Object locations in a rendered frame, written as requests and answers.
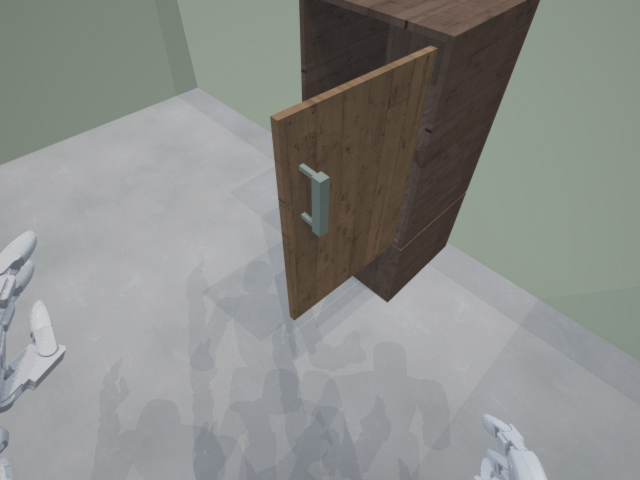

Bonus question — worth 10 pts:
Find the robot left hand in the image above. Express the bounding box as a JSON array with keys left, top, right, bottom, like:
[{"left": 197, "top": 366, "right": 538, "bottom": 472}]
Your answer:
[{"left": 0, "top": 230, "right": 66, "bottom": 413}]

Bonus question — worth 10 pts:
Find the cupboard door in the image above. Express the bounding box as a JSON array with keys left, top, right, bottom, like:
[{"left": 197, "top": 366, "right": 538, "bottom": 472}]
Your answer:
[{"left": 270, "top": 46, "right": 438, "bottom": 321}]

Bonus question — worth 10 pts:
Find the handle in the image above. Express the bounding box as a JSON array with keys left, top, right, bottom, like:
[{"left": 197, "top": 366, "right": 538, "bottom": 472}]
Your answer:
[{"left": 299, "top": 163, "right": 330, "bottom": 237}]

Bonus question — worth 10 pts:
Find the robot right hand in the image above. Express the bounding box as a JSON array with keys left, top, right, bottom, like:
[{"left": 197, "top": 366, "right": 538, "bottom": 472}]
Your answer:
[{"left": 474, "top": 414, "right": 548, "bottom": 480}]

